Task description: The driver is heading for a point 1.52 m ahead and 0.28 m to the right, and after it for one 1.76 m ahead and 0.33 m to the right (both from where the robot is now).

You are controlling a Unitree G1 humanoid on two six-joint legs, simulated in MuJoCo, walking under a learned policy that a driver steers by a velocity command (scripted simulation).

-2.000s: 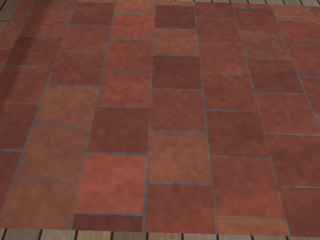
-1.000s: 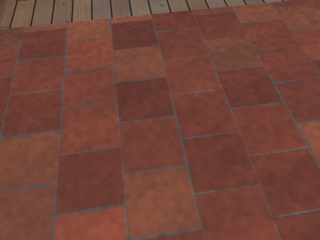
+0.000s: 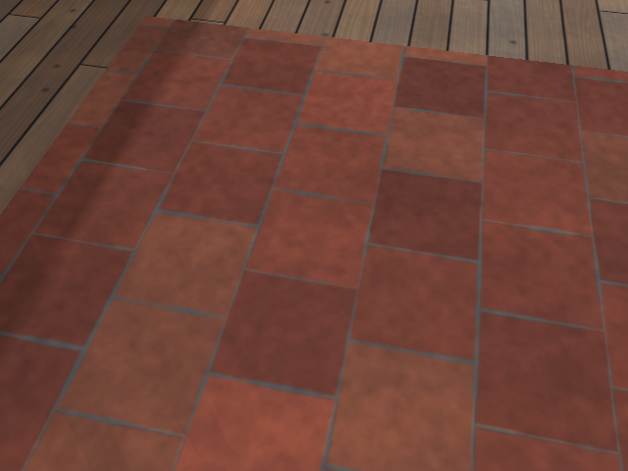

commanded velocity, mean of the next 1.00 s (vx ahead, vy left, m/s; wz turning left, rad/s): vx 0.00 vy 0.00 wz -0.22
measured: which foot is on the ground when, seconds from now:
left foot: down 0.00-0.66, up 0.68-1.00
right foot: down 0.00-0.34, up 0.36-0.64, down 0.66-1.00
